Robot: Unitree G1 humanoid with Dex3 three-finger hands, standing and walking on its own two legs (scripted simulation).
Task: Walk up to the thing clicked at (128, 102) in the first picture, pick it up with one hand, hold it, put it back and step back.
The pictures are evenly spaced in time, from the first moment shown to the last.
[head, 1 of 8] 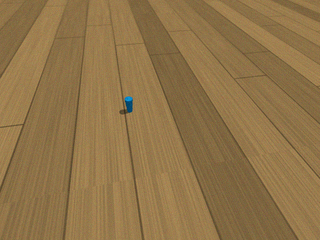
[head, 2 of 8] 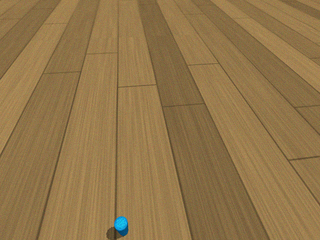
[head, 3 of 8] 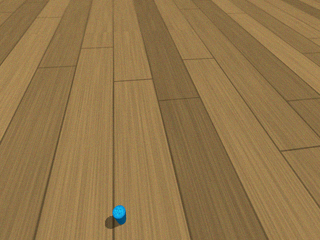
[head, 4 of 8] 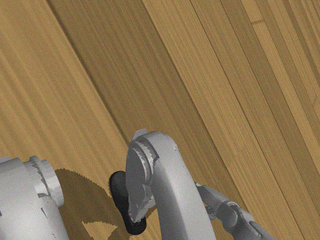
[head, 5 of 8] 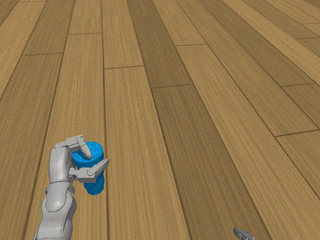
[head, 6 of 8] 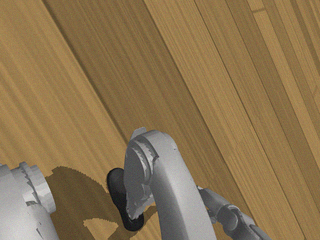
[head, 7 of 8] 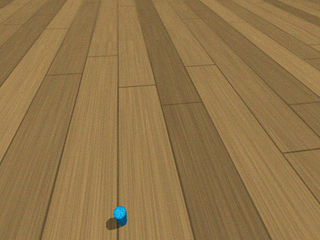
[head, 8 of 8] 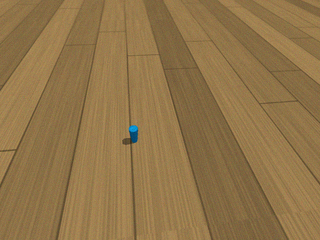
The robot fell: no
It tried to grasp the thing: yes
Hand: left
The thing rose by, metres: 0.66
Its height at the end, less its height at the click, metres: +0.00
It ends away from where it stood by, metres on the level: 0.02
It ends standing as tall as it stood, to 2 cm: yes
